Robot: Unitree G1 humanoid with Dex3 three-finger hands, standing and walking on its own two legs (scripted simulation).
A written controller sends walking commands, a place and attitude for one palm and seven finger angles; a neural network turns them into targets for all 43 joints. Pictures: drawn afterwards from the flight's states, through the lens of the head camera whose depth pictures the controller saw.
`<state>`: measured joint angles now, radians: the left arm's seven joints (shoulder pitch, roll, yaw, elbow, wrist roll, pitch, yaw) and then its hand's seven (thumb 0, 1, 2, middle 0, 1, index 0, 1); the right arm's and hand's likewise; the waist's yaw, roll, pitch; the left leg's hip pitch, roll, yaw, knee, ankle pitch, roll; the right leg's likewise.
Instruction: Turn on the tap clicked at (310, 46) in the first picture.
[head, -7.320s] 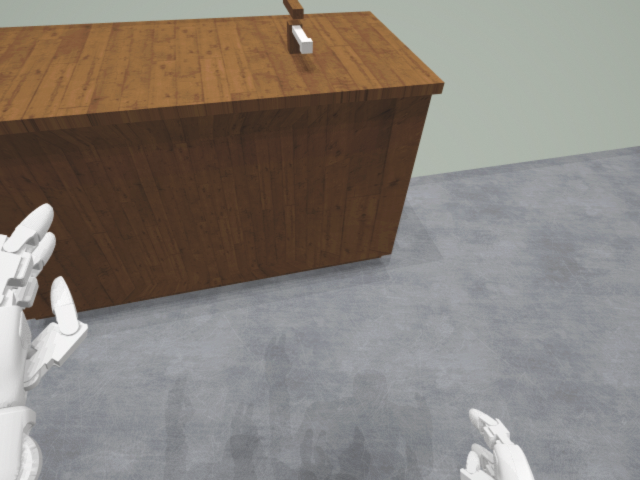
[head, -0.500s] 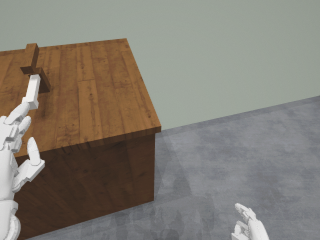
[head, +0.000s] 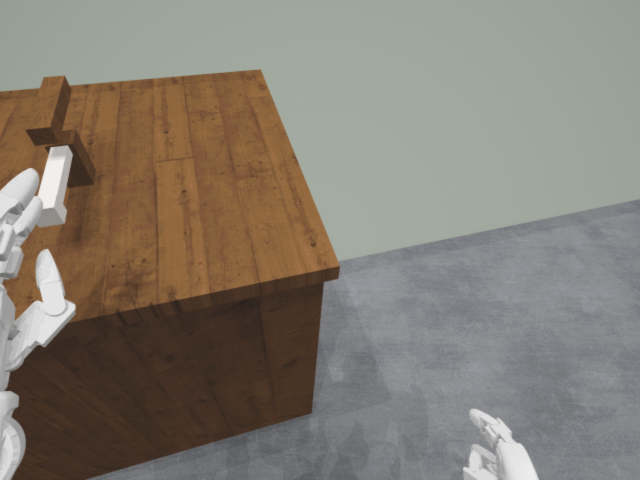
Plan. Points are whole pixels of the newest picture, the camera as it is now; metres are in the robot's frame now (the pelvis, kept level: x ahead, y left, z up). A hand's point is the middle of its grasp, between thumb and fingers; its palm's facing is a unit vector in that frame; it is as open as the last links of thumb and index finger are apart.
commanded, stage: come to a stop and stand still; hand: left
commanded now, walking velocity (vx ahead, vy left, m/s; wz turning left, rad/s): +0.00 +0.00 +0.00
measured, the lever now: (48, 210) +0.37 +0.37 +0.13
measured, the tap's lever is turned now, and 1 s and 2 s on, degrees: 0 0 0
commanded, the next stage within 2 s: look again from close up in 1.74 s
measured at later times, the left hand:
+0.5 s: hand (51, 283) +0.23 +0.26 +0.19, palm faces +0.46 -0.82 -0.34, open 7.4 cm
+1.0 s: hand out of the picture +0.23 +0.34 +0.19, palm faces +0.42 -0.84 -0.34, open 7.4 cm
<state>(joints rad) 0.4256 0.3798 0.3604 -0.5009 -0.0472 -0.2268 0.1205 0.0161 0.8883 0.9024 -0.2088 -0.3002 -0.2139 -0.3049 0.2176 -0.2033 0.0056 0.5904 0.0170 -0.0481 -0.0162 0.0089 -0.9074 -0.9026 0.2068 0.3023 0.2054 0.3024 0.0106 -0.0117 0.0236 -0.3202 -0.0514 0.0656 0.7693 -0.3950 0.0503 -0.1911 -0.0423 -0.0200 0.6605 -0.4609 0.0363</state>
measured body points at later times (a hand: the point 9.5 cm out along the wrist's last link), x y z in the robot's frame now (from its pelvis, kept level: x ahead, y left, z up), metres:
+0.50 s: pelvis +0.03 +0.01 +0.01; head +0.04 +0.02 +0.46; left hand +0.20 +0.30 +0.21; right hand +0.21 -0.21 -0.07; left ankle +0.02 +0.11 -0.69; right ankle +0.11 -0.07 -0.72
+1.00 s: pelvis +0.01 +0.08 +0.02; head +0.03 +0.11 +0.47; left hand +0.20 +0.38 +0.21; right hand +0.15 -0.12 -0.07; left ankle +0.05 +0.14 -0.72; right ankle +0.04 -0.05 -0.72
